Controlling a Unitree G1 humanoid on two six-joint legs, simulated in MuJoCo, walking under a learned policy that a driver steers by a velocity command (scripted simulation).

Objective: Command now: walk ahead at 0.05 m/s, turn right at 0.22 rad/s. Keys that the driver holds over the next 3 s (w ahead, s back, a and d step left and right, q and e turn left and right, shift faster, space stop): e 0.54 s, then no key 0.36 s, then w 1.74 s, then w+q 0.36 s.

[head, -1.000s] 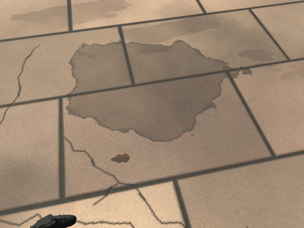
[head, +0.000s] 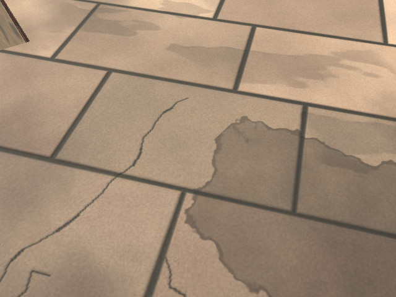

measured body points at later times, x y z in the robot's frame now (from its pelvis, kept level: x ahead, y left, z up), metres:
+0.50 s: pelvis +0.02 +0.03 +0.01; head +0.05 +0.05 +0.46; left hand +0.22 +0.28 -0.11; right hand +0.05 -0.27 -0.09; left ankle +0.02 +0.12 -0.73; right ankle -0.03 -0.12 -0.65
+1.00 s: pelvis +0.01 -0.02 +0.01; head +0.02 -0.04 +0.46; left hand +0.26 +0.15 -0.09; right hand -0.02 -0.33 -0.12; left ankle +0.04 +0.12 -0.69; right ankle -0.03 -0.12 -0.73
